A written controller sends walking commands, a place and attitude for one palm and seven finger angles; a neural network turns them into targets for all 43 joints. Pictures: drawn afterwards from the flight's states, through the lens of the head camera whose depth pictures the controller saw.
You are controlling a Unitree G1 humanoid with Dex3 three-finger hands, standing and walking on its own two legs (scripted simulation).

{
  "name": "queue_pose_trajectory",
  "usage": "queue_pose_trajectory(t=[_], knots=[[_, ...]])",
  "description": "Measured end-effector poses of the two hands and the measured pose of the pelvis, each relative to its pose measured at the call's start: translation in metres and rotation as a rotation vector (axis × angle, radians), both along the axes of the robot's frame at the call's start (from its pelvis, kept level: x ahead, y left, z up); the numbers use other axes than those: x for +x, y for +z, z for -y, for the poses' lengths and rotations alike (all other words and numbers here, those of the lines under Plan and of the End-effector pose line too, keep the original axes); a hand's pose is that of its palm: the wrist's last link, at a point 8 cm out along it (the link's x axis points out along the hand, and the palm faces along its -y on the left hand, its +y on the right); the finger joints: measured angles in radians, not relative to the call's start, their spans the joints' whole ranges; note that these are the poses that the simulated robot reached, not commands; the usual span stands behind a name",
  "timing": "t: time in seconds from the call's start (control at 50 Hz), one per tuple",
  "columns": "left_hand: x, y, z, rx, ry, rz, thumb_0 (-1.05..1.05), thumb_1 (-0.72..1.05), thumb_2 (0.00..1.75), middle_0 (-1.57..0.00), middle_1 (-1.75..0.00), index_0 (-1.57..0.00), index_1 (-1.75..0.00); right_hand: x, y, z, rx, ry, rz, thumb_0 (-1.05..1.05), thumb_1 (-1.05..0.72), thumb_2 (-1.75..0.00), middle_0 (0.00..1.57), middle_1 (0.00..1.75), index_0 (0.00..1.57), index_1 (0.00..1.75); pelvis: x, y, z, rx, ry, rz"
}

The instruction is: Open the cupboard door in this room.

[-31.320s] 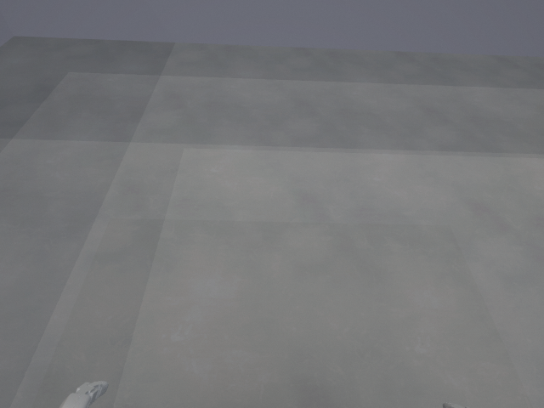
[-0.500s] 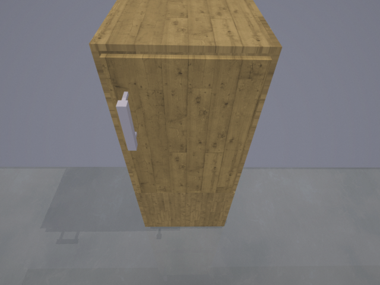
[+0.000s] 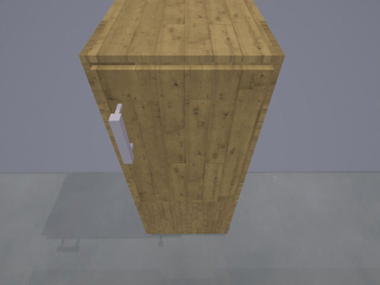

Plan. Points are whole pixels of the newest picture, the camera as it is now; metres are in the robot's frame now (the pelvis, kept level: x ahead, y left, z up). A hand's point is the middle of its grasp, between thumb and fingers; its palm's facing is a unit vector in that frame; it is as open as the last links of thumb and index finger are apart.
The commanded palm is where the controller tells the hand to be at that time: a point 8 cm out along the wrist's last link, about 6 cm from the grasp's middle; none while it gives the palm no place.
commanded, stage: come to a stop and stand still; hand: left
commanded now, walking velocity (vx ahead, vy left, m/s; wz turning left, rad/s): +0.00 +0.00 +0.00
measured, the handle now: (124, 134) +0.45 +0.20 +0.05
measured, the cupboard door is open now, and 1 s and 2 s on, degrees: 0 0 0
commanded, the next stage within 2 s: look again from close up in 0.16 s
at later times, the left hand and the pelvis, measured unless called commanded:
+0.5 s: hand out of the picture -0.01 +0.15 -0.17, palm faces +0.03 -0.98 -0.21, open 7.4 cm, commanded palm none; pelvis +0.01 -0.02 +0.00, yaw +0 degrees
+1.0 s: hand out of the picture -0.02 +0.14 -0.18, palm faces +0.06 -0.98 -0.21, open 7.4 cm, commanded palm none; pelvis +0.00 -0.03 +0.00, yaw +0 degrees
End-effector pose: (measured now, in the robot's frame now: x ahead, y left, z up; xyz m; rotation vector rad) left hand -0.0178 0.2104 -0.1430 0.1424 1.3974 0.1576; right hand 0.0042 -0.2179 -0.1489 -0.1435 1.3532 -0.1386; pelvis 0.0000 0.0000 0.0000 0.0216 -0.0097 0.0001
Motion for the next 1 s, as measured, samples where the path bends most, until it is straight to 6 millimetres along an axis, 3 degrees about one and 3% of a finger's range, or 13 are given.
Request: queue_pose_trajectory(t=[0.16, 0.38, 0.84, 1.0], knots=[[0.005, 0.000, 0.005, 0.003, 0.000, -0.001, 0.01, 0.91, 0.90, -0.19, -0.30, -0.20, -0.30, 0.007, 0.000, 0.007, -0.002, 0.004, -0.002, 0.01, -0.92, -0.89, 0.19, 0.30, 0.20, 0.30, 0.005, 0.000, 0.007, 0.002, -0.001, 0.004], [0.006, 0.001, 0.011, 0.015, 0.003, -0.001, 0.01, 0.91, 0.90, -0.19, -0.30, -0.20, -0.30, 0.001, -0.002, 0.014, 0.007, -0.001, -0.024, 0.00, -0.92, -0.89, 0.20, 0.30, 0.20, 0.30, 0.007, 0.000, 0.017, 0.004, -0.002, 0.009], [-0.009, -0.001, 0.031, 0.009, 0.018, -0.029, 0.01, 0.91, 0.90, -0.20, -0.30, -0.20, -0.30, -0.015, -0.004, 0.026, 0.013, -0.019, -0.062, 0.00, -0.91, -0.89, 0.20, 0.30, 0.20, 0.30, 0.005, -0.001, 0.033, 0.003, -0.004, 0.016], [-0.013, -0.004, 0.027, 0.018, 0.036, -0.028, 0.01, 0.91, 0.90, -0.20, -0.30, -0.20, -0.30, -0.015, -0.004, 0.029, -0.003, -0.019, -0.064, 0.00, -0.91, -0.89, 0.20, 0.30, 0.20, 0.30, -0.003, -0.004, 0.032, 0.001, 0.005, 0.012]])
